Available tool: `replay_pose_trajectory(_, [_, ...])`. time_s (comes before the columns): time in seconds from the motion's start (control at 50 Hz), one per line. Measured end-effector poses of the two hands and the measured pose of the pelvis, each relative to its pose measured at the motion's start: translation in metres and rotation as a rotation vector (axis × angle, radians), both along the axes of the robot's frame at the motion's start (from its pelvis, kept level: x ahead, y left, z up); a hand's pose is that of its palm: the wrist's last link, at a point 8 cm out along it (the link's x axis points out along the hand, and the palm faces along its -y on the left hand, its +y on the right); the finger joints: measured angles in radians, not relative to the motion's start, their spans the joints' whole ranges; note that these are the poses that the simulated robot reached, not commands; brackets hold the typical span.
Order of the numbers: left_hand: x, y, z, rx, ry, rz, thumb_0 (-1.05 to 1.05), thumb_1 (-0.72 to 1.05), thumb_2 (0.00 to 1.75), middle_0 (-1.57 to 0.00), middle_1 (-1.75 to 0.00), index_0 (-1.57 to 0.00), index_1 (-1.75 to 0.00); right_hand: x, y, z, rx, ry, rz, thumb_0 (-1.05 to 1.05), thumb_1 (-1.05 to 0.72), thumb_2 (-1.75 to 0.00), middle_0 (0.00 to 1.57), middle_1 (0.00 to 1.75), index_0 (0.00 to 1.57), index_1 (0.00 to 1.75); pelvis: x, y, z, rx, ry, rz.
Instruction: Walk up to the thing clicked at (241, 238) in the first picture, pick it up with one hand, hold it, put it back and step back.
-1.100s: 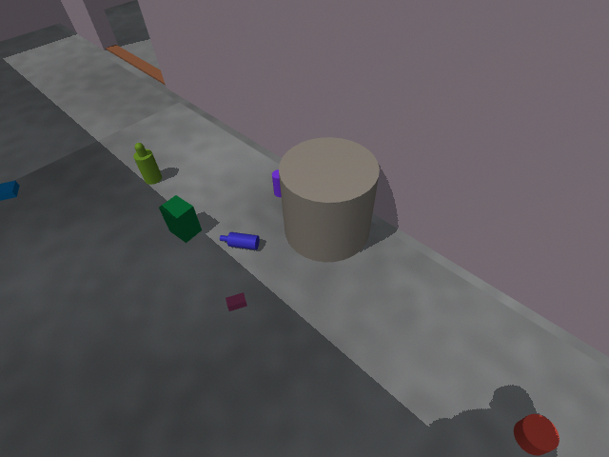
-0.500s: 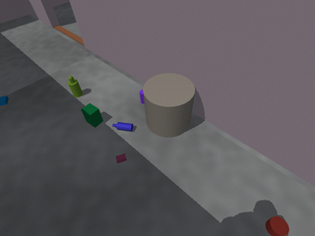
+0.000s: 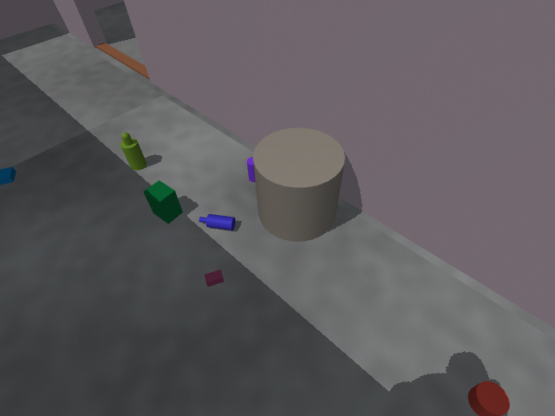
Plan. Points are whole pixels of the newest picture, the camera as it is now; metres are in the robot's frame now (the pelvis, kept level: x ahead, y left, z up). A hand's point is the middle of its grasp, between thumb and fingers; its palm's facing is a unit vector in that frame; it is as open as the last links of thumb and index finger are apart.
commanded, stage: stand
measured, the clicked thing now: (216, 221) +1.06 +0.31 -0.75
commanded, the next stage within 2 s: walk up in 0.02 s
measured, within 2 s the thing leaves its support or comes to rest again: neither
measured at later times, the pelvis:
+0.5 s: pelvis -0.01 -0.01 -0.02, yaw +24 degrees
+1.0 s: pelvis +0.02 -0.05 -0.04, yaw +45 degrees
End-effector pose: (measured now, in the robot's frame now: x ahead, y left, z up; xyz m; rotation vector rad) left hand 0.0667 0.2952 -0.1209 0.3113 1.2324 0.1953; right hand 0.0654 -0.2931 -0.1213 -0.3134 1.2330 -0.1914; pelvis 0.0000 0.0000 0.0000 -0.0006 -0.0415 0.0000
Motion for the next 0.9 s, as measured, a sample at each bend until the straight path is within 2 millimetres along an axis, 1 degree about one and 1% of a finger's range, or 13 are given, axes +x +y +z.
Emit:
replay_pose_trajectory(0.1, [0.007, 0.007, 0.000, 0.000, -0.064, 0.067, 0.01, 0.91, 0.90, -0.21, -0.30, -0.21, -0.30, 0.000, -0.004, -0.001, -0.010, 0.015, 0.048, 0.01, -0.90, -0.90, 0.20, 0.30, 0.20, 0.30, -0.007, -0.005, -0.005, 0.007, 0.010, 0.077])
replay_pose_trajectory(0.18, [0.006, 0.012, 0.005, 0.027, -0.149, 0.128, 0.01, 0.91, 0.90, -0.21, -0.30, -0.21, -0.30, 0.003, -0.020, -0.003, -0.041, 0.069, 0.125, 0.01, -0.90, -0.90, 0.20, 0.30, 0.20, 0.30, -0.014, -0.019, -0.011, 0.009, 0.028, 0.164])
replay_pose_trajectory(0.22, [-0.003, 0.011, 0.008, 0.042, -0.172, 0.148, 0.00, 0.91, 0.90, -0.21, -0.30, -0.20, -0.30, 0.012, -0.030, -0.005, -0.061, 0.080, 0.156, 0.01, -0.90, -0.90, 0.20, 0.30, 0.21, 0.30, -0.016, -0.024, -0.014, 0.004, 0.032, 0.192])
replay_pose_trajectory(0.26, [-0.017, 0.009, 0.010, 0.049, -0.167, 0.173, 0.00, 0.91, 0.90, -0.21, -0.30, -0.20, -0.30, 0.026, -0.035, -0.002, -0.080, 0.075, 0.195, 0.01, -0.90, -0.90, 0.20, 0.30, 0.20, 0.30, -0.017, -0.027, -0.013, 0.009, 0.029, 0.230])
replay_pose_trajectory(0.34, [-0.044, 0.005, 0.015, 0.049, -0.157, 0.235, 0.00, 0.91, 0.90, -0.21, -0.30, -0.20, -0.30, 0.061, -0.033, 0.009, -0.088, 0.032, 0.292, 0.01, -0.90, -0.90, 0.20, 0.30, 0.20, 0.30, -0.015, -0.028, -0.008, 0.028, 0.025, 0.294])
replay_pose_trajectory(0.42, [-0.068, 0.003, 0.010, 0.033, -0.161, 0.282, 0.01, 0.91, 0.90, -0.21, -0.30, -0.20, -0.30, 0.096, -0.017, 0.017, -0.087, -0.028, 0.384, 0.01, -0.90, -0.90, 0.20, 0.30, 0.20, 0.30, -0.014, -0.024, -0.010, 0.022, 0.017, 0.355])
replay_pose_trajectory(0.5, [-0.094, 0.009, -0.005, 0.003, -0.175, 0.343, 0.01, 0.91, 0.90, -0.21, -0.30, -0.21, -0.30, 0.126, 0.010, 0.020, -0.099, -0.078, 0.477, 0.01, -0.90, -0.90, 0.20, 0.30, 0.20, 0.30, -0.013, -0.015, -0.020, 0.007, 0.014, 0.415])
replay_pose_trajectory(0.56, [-0.116, 0.020, -0.024, -0.009, -0.159, 0.395, 0.01, 0.91, 0.90, -0.21, -0.30, -0.21, -0.30, 0.143, 0.031, 0.019, -0.118, -0.140, 0.527, 0.01, -0.90, -0.90, 0.20, 0.30, 0.20, 0.30, -0.012, -0.003, -0.033, 0.019, 0.018, 0.450])
replay_pose_trajectory(0.6, [-0.129, 0.023, -0.031, -0.010, -0.131, 0.436, 0.01, 0.91, 0.90, -0.21, -0.30, -0.21, -0.30, 0.148, 0.043, 0.021, -0.125, -0.164, 0.563, 0.01, -0.90, -0.90, 0.20, 0.30, 0.20, 0.30, -0.013, -0.001, -0.035, 0.021, 0.014, 0.481])
replay_pose_trajectory(0.68, [-0.148, 0.020, -0.026, -0.011, -0.118, 0.500, 0.01, 0.91, 0.90, -0.21, -0.30, -0.20, -0.30, 0.154, 0.060, 0.028, -0.126, -0.146, 0.623, 0.01, -0.90, -0.90, 0.20, 0.30, 0.20, 0.30, -0.009, -0.001, -0.027, -0.006, 0.013, 0.563])
replay_pose_trajectory(0.76, [-0.169, 0.014, -0.019, 0.008, -0.102, 0.567, 0.01, 0.91, 0.90, -0.21, -0.30, -0.20, -0.30, 0.171, 0.071, 0.029, -0.115, -0.151, 0.687, 0.01, -0.90, -0.90, 0.20, 0.30, 0.21, 0.30, -0.002, -0.003, -0.023, -0.019, 0.019, 0.616])
replay_pose_trajectory(0.82, [-0.182, 0.007, -0.013, 0.046, -0.088, 0.614, 0.01, 0.91, 0.90, -0.21, -0.30, -0.20, -0.30, 0.188, 0.077, 0.024, -0.099, -0.160, 0.746, 0.01, -0.90, -0.90, 0.20, 0.30, 0.21, 0.30, 0.003, -0.010, -0.026, -0.023, 0.023, 0.658])
replay_pose_trajectory(0.9, [-0.193, -0.008, -0.005, 0.115, -0.092, 0.665, 0.01, 0.91, 0.90, -0.21, -0.30, -0.20, -0.30, 0.215, 0.082, 0.009, -0.064, -0.176, 0.820, 0.01, -0.90, -0.90, 0.20, 0.30, 0.21, 0.30, 0.010, -0.026, -0.033, -0.021, 0.029, 0.713])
